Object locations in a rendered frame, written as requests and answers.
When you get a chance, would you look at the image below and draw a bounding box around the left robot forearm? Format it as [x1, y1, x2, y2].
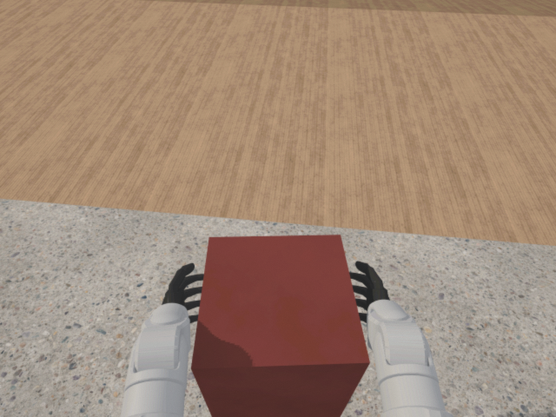
[120, 303, 191, 417]

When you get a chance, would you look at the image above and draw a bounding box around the right robot forearm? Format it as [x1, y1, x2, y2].
[367, 300, 453, 417]

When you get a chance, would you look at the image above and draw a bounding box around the left robot hand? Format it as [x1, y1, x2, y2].
[162, 263, 204, 323]

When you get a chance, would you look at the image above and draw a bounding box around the carton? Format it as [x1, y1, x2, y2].
[191, 235, 370, 417]

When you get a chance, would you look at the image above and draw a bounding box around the right robot hand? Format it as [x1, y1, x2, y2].
[349, 261, 390, 323]

